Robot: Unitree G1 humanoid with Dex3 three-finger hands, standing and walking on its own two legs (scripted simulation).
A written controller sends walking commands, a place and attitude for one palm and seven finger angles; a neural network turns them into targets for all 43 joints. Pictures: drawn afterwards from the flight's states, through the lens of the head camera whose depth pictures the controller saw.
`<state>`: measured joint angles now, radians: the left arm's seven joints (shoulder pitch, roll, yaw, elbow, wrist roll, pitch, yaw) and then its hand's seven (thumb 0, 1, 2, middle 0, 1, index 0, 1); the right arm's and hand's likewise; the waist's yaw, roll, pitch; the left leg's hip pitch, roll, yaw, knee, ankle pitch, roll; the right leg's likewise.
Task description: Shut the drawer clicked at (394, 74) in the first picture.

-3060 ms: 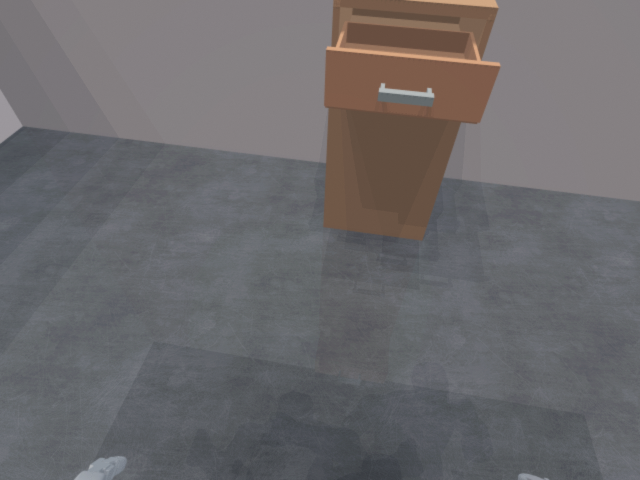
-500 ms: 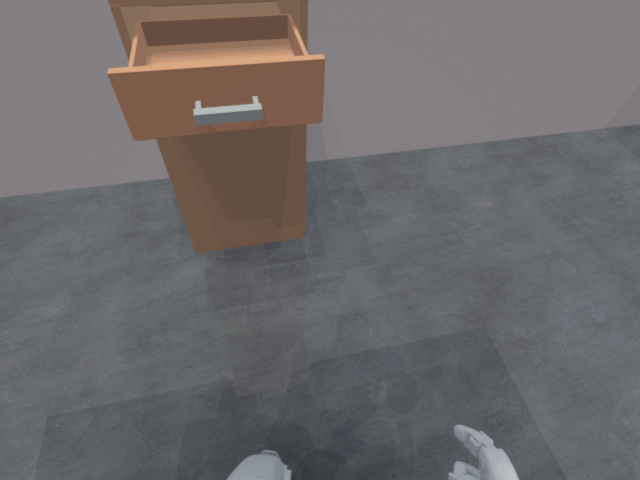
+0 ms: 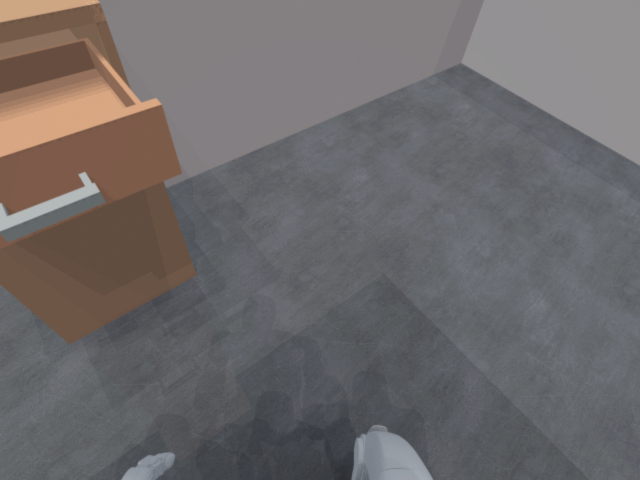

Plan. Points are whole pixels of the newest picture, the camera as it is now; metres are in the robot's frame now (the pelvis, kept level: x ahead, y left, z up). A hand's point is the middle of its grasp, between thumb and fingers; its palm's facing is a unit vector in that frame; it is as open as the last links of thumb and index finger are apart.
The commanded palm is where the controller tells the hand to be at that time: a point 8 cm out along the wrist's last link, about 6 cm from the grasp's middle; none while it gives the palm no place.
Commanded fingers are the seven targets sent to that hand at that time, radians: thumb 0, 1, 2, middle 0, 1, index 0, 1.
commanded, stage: walk to a spot facing it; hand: left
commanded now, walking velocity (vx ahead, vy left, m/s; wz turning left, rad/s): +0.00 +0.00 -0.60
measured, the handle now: (49, 202) +0.45 +0.39 +0.05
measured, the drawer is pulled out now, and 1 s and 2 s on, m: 0.29 0.29 0.29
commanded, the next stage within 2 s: none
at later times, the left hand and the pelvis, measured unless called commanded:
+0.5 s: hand (189, 436) +0.20 +0.19 -0.16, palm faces -0.20 -0.95 -0.25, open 7.4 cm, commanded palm none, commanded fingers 0.00 0.90 0.90 -0.20 -0.30 -0.20 -0.30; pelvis +0.08 +0.01 +0.00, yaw -17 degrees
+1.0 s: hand (208, 398) +0.25 +0.17 -0.16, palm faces -0.55 -0.81 -0.20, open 7.4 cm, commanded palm none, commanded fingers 0.00 0.90 0.90 -0.20 -0.30 -0.20 -0.30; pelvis +0.07 +0.04 +0.01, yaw -37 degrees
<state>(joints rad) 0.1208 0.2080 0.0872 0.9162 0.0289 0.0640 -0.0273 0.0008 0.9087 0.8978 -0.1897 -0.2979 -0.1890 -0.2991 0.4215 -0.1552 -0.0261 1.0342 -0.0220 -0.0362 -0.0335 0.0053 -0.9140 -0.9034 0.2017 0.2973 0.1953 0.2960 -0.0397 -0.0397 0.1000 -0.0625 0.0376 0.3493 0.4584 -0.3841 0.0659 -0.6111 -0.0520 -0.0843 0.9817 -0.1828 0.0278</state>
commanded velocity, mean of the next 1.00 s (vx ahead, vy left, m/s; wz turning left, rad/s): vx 0.00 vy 0.00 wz -0.60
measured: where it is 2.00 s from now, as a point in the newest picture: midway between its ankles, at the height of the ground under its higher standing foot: outside the picture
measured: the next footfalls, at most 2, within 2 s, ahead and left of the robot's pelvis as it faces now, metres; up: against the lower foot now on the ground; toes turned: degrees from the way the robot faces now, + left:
right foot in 0.14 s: +0.12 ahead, -0.10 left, +0.00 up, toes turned -12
left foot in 0.58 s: +0.17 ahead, +0.12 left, +0.00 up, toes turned -18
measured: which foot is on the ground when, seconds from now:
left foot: down 0.00-0.16, up 0.18-0.56, down 0.58-1.00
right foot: up 0.00-0.12, down 0.14-0.60, up 0.62-1.00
